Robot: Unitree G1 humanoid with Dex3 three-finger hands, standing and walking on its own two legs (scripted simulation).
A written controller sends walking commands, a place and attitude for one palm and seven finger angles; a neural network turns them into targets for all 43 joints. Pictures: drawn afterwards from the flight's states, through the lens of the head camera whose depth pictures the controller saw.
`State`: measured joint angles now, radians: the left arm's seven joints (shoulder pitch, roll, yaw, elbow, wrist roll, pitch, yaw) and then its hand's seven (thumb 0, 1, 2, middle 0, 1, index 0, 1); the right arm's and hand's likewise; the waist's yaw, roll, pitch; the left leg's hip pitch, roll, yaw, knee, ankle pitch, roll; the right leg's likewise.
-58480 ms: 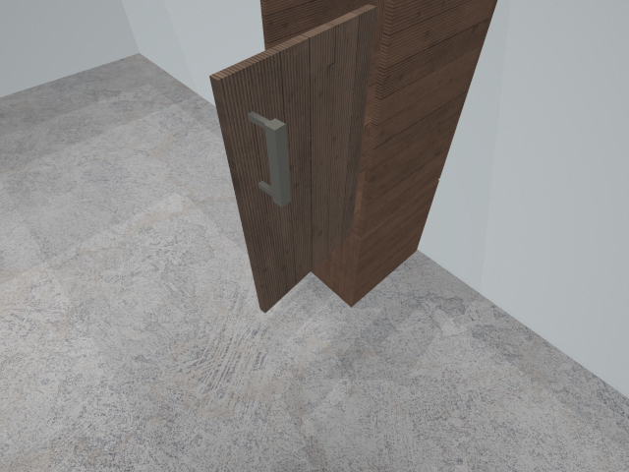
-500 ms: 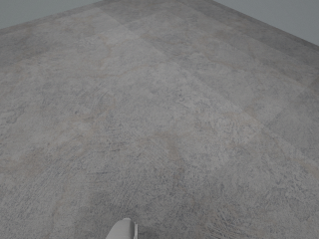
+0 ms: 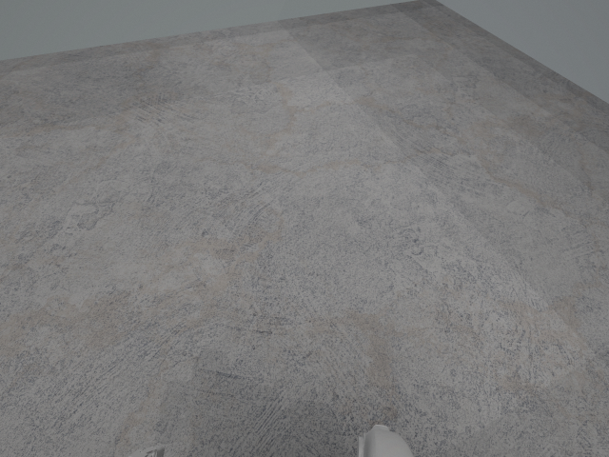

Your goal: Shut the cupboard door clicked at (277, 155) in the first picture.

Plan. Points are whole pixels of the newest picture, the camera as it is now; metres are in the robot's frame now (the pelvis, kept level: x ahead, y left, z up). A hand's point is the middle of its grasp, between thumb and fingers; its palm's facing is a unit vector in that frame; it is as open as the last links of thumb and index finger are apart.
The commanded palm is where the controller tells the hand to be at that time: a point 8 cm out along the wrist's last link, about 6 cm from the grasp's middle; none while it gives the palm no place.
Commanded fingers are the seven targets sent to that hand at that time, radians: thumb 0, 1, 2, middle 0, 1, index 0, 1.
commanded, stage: turn to face it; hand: left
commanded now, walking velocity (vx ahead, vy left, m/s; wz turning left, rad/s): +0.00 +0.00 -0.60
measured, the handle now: out of the picture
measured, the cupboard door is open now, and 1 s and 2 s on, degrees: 22 22 22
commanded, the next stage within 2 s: none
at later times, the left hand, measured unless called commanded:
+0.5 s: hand (223, 399) +0.23 +0.14 -0.17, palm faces -0.12 -0.97 -0.22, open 7.3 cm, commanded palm none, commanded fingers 0.00 0.90 0.90 -0.20 -0.30 -0.20 -0.30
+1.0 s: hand (259, 310) +0.38 +0.10 -0.16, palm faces -0.48 -0.84 -0.25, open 7.4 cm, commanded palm none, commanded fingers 0.00 0.90 0.90 -0.20 -0.30 -0.20 -0.30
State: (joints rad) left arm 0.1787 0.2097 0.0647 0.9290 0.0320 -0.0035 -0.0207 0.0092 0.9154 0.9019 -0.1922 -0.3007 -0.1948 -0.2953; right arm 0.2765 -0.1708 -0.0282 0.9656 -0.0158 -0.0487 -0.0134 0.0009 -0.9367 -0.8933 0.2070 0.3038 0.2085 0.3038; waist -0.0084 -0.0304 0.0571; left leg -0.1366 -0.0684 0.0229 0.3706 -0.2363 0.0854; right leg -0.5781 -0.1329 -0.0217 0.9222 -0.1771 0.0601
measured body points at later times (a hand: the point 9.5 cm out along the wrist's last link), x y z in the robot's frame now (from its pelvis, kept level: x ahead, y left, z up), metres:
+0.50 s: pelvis +0.14 -0.04 -0.01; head +0.18 -0.05 +0.44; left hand +0.24 +0.19 -0.15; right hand +0.17 -0.29 -0.15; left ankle +0.18 +0.10 -0.71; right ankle +0.16 -0.14 -0.74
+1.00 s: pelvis +0.17 -0.03 -0.01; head +0.21 -0.05 +0.43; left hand +0.41 +0.14 -0.14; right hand +0.09 -0.28 -0.15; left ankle +0.20 +0.09 -0.74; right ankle +0.11 -0.13 -0.73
